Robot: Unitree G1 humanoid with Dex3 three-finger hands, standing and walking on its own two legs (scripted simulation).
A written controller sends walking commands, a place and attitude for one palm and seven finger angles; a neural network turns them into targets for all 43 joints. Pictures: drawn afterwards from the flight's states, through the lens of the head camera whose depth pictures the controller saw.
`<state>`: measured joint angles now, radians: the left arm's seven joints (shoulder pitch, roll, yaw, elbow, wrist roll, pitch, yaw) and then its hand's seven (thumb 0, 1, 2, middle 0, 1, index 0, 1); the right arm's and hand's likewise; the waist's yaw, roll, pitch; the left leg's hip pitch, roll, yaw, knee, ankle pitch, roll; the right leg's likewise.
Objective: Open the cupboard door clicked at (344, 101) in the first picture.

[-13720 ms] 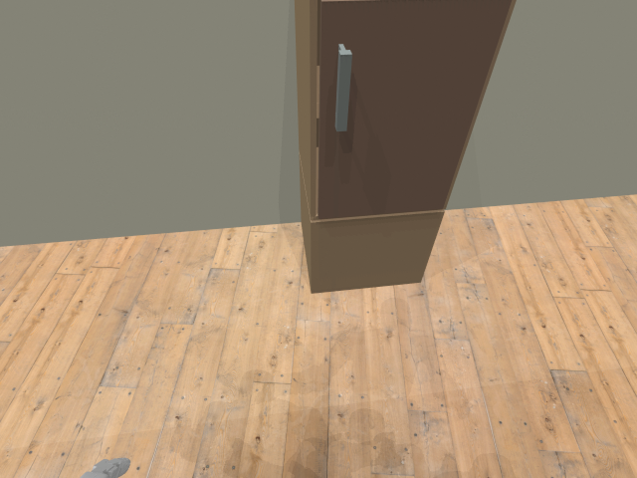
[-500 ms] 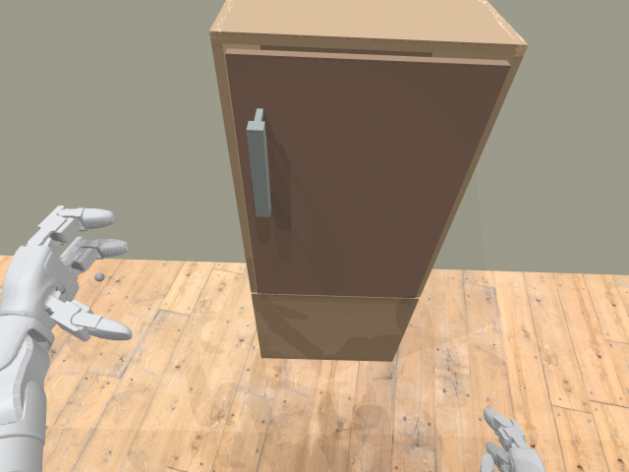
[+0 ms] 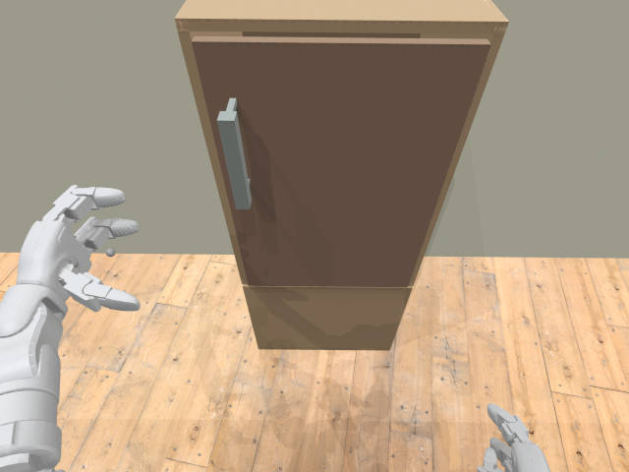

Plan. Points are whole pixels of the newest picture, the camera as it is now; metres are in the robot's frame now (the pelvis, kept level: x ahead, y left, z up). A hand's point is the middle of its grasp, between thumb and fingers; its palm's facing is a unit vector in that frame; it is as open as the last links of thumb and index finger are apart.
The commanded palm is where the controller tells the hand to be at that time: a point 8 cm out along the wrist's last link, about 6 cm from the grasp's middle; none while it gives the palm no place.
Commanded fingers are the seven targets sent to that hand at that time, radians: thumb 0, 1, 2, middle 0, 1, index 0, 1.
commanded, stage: move the hooked fingers beside the handle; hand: left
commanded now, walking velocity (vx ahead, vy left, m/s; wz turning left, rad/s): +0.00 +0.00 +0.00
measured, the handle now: (238, 156) +0.55 +0.17 +0.09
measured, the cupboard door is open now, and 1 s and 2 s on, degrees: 0 0 0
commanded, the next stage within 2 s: none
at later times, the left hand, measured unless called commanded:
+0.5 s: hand (144, 214) +0.40 +0.26 +0.11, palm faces +0.05 -1.00 +0.00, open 14.0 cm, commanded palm +0.37 +0.30 +0.11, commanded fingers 0.00 -0.50 0.30 -0.30 -1.20 -0.30 -1.20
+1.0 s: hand (174, 181) +0.47 +0.24 +0.11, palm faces +0.06 -1.00 +0.00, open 14.0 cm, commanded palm +0.45 +0.28 +0.10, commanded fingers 0.00 -0.50 0.30 -0.30 -1.20 -0.30 -1.20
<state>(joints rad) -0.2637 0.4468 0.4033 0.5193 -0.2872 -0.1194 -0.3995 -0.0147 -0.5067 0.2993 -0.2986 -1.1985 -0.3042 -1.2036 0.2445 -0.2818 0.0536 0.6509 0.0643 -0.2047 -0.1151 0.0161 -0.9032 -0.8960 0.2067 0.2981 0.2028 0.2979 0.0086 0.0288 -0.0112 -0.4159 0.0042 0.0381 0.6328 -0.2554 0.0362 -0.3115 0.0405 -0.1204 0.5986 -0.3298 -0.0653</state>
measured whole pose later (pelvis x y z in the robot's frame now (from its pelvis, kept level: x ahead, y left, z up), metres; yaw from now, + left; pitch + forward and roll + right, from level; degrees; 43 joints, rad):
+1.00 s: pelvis +0.01 +0.03 -0.01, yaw -2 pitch +9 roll -2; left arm -0.75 0.45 0.34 1.01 -0.16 -0.27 -0.23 -0.01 -0.51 0.30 -0.30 -1.20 -0.30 -1.20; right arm 0.36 -0.28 0.03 0.68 0.03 -0.05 -0.05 0.01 -0.90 -0.90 0.21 0.30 0.20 0.30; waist -0.08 0.01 -0.04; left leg -0.58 -0.01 0.07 0.72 -0.30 0.08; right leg -0.48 0.02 -0.09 0.68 -0.36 -0.03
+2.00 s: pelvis +0.02 +0.02 -0.02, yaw -2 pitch +14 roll -3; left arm -0.88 0.53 0.39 1.16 -0.13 -0.30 -0.25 -0.01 -0.51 0.30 -0.30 -1.20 -0.30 -1.20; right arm 0.37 -0.29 0.03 0.63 0.03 0.04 -0.03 0.01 -0.91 -0.90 0.21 0.30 0.20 0.30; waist -0.12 0.01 -0.08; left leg -0.70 0.02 0.06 0.80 -0.35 0.06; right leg -0.59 0.05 -0.10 0.73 -0.39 -0.04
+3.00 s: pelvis +0.01 +0.03 -0.02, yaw -1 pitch +14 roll -3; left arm -0.93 0.42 0.28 1.17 -0.13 -0.34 -0.06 -0.01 -0.51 0.30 -0.25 -1.20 -0.25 -1.20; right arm 0.41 -0.27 0.01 0.70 0.00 0.00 0.00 0.01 -0.91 -0.90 0.21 0.30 0.20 0.30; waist -0.11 0.03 -0.08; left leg -0.74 0.01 0.04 0.83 -0.35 0.07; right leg -0.62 0.04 -0.11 0.77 -0.40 -0.04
